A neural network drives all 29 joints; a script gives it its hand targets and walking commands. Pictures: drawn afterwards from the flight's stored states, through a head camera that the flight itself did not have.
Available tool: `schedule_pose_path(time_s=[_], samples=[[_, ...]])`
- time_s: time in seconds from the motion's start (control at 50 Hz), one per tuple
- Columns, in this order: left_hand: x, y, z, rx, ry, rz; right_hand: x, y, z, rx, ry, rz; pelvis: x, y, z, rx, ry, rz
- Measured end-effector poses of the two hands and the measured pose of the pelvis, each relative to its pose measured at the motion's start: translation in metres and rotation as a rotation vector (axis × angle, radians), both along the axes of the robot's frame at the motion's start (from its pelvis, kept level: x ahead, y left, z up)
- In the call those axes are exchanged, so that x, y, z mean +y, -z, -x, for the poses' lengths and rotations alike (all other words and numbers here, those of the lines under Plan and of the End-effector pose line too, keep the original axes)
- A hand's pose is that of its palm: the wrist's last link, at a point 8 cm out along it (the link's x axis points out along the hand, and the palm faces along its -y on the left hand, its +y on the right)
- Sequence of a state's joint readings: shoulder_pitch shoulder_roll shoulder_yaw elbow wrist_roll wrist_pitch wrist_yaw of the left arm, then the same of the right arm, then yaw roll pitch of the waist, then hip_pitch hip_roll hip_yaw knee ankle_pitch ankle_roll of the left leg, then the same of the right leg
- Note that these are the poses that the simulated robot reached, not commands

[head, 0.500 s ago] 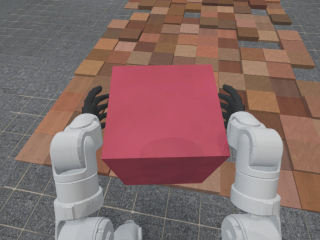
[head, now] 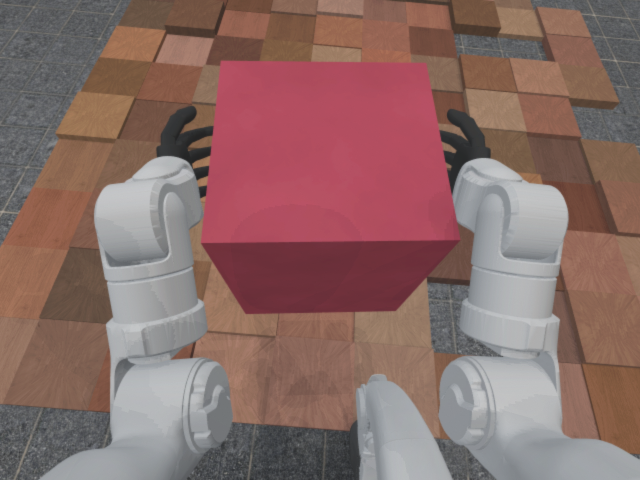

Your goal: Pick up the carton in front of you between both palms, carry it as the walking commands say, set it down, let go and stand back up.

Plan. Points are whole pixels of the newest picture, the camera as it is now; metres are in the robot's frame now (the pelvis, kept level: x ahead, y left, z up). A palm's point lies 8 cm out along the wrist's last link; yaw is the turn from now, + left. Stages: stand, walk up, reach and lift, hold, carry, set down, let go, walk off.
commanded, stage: carry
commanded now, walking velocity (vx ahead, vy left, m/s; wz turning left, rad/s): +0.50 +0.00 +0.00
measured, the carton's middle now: (322, 206) +0.41 -0.02 +0.06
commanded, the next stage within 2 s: none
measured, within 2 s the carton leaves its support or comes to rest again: neither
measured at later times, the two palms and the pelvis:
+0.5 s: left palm out of the picture +0.73 +0.19 +0.22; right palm out of the picture +0.76 -0.11 +0.22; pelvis +0.36 +0.00 +0.04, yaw +2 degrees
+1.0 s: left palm out of the picture +1.01 +0.15 +0.17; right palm out of the picture +1.00 -0.14 +0.17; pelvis +0.68 +0.01 +0.04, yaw -1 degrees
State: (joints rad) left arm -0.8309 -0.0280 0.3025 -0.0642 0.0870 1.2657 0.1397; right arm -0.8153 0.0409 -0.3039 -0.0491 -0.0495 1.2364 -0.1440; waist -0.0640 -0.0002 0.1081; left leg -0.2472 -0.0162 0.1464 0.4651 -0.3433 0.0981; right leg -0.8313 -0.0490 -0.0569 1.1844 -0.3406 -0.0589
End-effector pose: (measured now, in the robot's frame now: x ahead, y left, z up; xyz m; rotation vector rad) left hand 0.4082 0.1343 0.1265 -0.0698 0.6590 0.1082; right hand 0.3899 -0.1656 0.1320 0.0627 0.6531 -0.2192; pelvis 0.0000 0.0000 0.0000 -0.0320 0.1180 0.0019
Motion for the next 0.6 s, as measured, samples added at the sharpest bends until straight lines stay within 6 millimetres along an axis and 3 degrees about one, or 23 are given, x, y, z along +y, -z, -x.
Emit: schedule_pose_path(time_s=[0.14, 0.22, 0.32, 0.4, 0.48, 0.54, 0.6], samples=[[-0.003, -0.015, -0.096, -0.065, -0.046, -0.026, -0.003, -0.01, -0.113, -0.064, -0.053, -0.017, -0.019, 0.008, -0.117, -0.021, -0.033, 0.018], [0.013, -0.017, -0.133, 0.003, -0.105, -0.05, 0.013, -0.014, -0.174, 0.003, -0.132, -0.019, -0.028, -0.012, -0.166, -0.025, -0.025, 0.001], [0.037, -0.044, -0.182, -0.007, -0.18, -0.032, 0.039, -0.046, -0.244, -0.009, -0.189, -0.021, -0.033, -0.041, -0.225, -0.02, -0.033, -0.023], [0.051, -0.077, -0.236, -0.054, -0.197, -0.033, 0.054, -0.074, -0.3, -0.056, -0.201, -0.031, -0.026, -0.052, -0.279, -0.013, -0.029, -0.037], [0.057, -0.097, -0.303, -0.073, -0.153, -0.042, 0.058, -0.09, -0.354, -0.076, -0.176, -0.014, -0.008, -0.048, -0.342, -0.017, -0.027, -0.024], [0.057, -0.098, -0.358, -0.073, -0.091, -0.047, 0.057, -0.093, -0.392, -0.073, -0.138, 0.019, 0.008, -0.035, -0.392, -0.037, -0.02, -0.026], [0.05, -0.087, -0.403, -0.005, -0.023, -0.053, 0.049, -0.084, -0.421, -0.002, -0.095, 0.049, 0.021, -0.036, -0.427, -0.045, -0.005, -0.027]])
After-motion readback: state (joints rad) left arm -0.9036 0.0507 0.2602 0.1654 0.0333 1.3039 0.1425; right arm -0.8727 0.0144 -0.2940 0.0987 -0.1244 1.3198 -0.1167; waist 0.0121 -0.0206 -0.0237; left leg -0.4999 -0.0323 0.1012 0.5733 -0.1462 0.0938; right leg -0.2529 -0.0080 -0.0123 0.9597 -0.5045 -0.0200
